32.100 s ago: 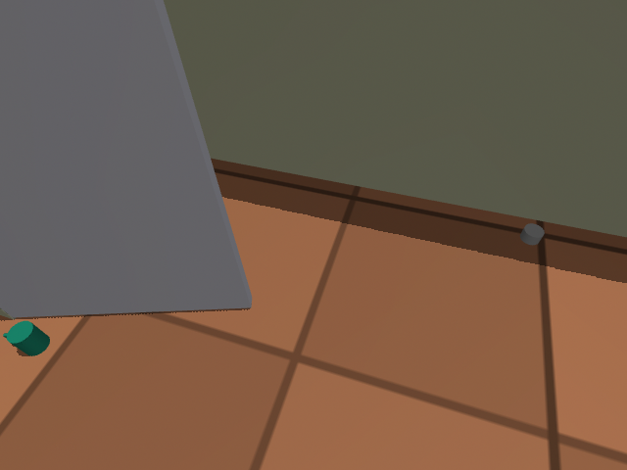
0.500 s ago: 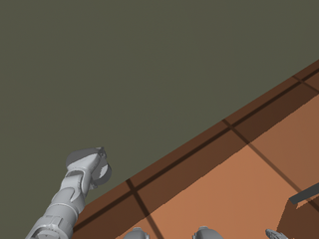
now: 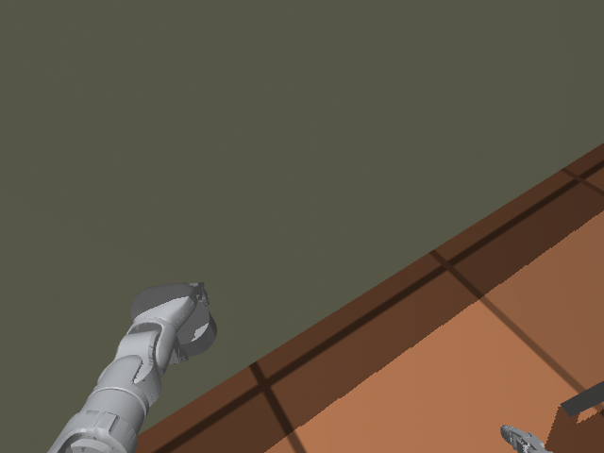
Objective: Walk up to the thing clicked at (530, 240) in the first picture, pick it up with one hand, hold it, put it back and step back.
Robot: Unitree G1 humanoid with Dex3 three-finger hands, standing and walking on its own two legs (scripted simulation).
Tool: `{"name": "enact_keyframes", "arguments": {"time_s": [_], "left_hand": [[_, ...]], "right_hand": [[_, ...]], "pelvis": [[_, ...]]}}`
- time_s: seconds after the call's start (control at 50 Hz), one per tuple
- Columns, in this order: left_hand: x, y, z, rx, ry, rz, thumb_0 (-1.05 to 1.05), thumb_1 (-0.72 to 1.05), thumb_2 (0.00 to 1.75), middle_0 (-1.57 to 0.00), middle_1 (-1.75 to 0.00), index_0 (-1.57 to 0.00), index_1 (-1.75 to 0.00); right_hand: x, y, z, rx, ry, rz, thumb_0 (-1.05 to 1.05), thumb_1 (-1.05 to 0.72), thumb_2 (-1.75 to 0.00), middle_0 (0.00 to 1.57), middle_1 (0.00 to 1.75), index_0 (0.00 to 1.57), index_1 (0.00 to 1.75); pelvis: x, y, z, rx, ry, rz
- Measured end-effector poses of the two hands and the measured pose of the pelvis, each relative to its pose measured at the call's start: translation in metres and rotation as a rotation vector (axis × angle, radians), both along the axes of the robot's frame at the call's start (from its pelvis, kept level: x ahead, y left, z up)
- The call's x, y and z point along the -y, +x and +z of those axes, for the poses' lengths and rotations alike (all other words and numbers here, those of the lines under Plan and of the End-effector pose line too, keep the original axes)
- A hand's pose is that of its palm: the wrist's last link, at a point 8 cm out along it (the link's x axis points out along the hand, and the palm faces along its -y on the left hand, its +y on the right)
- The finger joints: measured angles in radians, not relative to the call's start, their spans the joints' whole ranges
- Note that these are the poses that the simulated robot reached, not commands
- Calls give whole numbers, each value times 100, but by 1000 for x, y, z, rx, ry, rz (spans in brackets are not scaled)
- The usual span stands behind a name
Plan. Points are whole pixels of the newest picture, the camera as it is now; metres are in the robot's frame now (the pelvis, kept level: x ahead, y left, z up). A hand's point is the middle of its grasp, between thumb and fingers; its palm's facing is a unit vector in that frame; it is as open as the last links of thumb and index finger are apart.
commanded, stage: hold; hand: left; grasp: from above
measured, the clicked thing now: (190, 328) +0.33 +0.22 -0.09
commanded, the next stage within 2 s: crouch in 1.58 s
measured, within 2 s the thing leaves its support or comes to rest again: neither
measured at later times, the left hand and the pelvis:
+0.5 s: hand (173, 332) +0.30 +0.22 -0.04, palm faces -0.44 -0.06 -0.89, open 10.1 cm; pelvis +0.00 +0.00 +0.01, yaw +0 degrees
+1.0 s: hand (169, 334) +0.29 +0.22 -0.02, palm faces -0.43 -0.06 -0.90, open 10.2 cm; pelvis +0.00 +0.00 +0.02, yaw +0 degrees
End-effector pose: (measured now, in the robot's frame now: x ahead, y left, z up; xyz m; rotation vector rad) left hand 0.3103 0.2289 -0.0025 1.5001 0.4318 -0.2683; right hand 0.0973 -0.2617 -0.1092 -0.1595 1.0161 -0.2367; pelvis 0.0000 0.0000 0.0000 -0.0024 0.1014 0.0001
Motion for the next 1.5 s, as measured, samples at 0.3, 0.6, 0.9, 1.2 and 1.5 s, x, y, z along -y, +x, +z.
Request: {"name": "enact_keyframes", "arguments": {"time_s": [0.3,0.6,0.9,1.2,1.5], "left_hand": [[3,-2,15,-12,-6,-23,-1,6,64,-75,-75,-55,-62],[7,-8,26,-10,-13,-29,-1,5,68,-74,-78,-54,-64],[7,-15,37,3,-15,-34,-1,4,70,-72,-82,-52,-68],[7,-27,33,-22,-20,-44,-1,2,75,-70,-87,-49,-72],[6,-27,37,-7,-14,-37,-1,0,79,-69,-91,-48,-76]], "right_hand": [[0,13,8,21,7,11,1,-91,-90,20,30,21,30],[0,27,16,51,14,24,1,-91,-90,20,30,20,30],[-5,35,22,74,24,34,1,-90,-90,20,30,20,30],[-10,38,25,89,30,47,1,-90,-90,20,30,20,30],[-9,32,24,76,30,40,1,-91,-91,20,30,20,30]], "pelvis": [[2,3,7,31,3,-4],[4,3,12,55,5,-4],[4,1,15,79,6,-3],[3,-3,17,92,8,-3],[3,-5,17,99,7,-2]]}}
